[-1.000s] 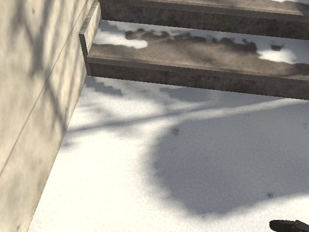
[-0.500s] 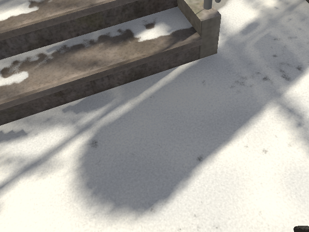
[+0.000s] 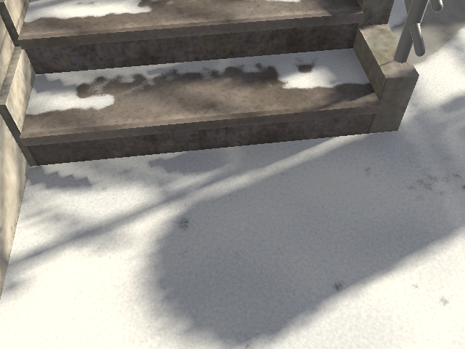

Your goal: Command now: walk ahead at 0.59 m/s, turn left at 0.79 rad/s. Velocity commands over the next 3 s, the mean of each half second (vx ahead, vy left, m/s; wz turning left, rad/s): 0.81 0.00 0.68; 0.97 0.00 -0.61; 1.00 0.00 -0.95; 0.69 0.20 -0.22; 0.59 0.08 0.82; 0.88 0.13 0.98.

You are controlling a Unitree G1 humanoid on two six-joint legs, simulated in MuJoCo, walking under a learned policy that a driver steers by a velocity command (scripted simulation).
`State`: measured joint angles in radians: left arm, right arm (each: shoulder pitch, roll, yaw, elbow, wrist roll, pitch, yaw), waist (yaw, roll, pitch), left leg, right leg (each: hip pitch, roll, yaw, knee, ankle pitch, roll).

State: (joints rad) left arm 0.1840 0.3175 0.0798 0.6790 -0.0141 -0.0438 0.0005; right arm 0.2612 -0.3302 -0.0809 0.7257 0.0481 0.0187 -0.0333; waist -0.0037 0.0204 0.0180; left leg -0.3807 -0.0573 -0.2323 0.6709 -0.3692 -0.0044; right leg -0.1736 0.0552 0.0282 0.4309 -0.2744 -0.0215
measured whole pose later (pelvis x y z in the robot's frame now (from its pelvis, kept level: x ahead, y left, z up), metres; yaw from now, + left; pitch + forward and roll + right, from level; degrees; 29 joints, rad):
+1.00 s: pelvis +0.71 +0.23 -0.02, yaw -2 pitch -1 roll -1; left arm 0.35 0.32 0.07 0.92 0.03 -0.02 -0.02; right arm 0.16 -0.20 0.02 0.73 -0.06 -0.11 -0.02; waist 0.04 -0.02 0.04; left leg -0.42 0.02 -0.08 1.48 -0.37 0.00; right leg -0.34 0.22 -0.06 0.59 -0.23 -0.22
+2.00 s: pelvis +1.54 +0.09 +0.23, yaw -35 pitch -1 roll +1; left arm 0.30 0.29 0.07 0.89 0.01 -0.08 -0.06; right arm 0.26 -0.18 0.01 0.61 -0.03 0.01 0.02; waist -0.09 -0.02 -0.01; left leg -0.78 -0.13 -0.05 1.21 -0.40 0.07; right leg -0.22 0.02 0.04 1.12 -0.09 -0.07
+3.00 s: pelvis +2.02 -0.02 +0.47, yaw +20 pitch +4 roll +2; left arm 0.12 0.13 -0.01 0.51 0.07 -0.08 0.00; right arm 0.36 -0.27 -0.06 0.81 -0.02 -0.04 0.00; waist 0.01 0.00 -0.06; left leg -0.41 -0.24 -0.12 0.82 -0.46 0.11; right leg -0.95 -0.01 0.11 2.13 -0.31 -0.06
